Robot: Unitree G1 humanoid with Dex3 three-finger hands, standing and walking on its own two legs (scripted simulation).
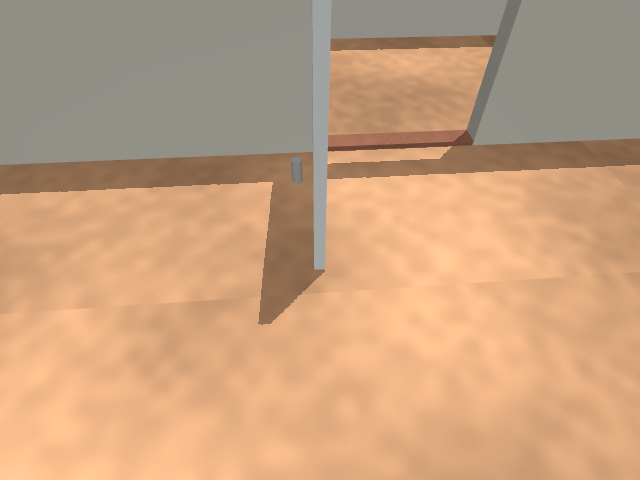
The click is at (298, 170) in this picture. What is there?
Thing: slim round
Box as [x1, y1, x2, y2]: [291, 157, 302, 183]
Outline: 293,157 291,159 292,181 295,183 299,183 302,180 301,159 299,157
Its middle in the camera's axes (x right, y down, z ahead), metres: -0.12 -0.35 +1.95
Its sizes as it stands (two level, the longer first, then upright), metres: 0.053 0.053 0.130
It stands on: the floor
